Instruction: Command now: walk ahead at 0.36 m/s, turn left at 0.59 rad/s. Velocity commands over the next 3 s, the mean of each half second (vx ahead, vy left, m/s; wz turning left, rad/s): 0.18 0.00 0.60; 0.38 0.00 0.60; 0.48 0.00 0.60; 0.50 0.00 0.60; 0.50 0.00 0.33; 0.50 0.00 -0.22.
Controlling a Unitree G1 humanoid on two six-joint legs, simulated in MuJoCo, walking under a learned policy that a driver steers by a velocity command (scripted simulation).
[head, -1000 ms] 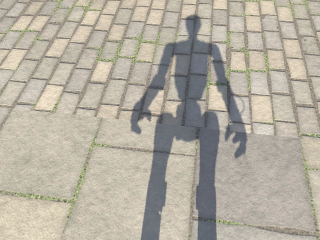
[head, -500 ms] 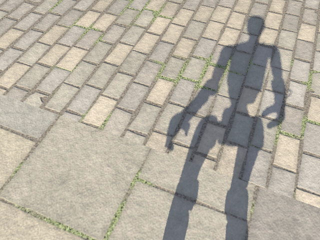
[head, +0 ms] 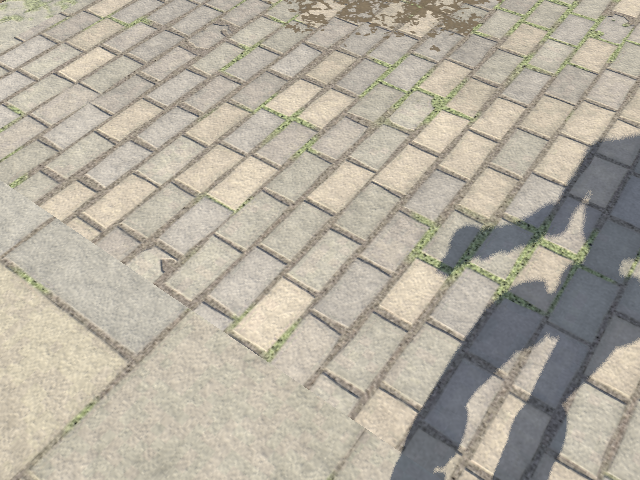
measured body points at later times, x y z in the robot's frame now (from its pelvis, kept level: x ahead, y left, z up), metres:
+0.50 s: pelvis +0.16 +0.03 +0.00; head +0.20 +0.07 +0.45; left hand +0.23 +0.35 -0.11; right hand +0.40 -0.18 -0.07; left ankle +0.21 +0.14 -0.73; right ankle +0.16 -0.13 -0.66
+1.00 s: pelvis +0.32 +0.05 +0.01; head +0.34 +0.04 +0.46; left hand +0.17 +0.30 -0.10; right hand +0.61 -0.07 -0.08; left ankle +0.31 +0.25 -0.64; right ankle +0.31 -0.08 -0.73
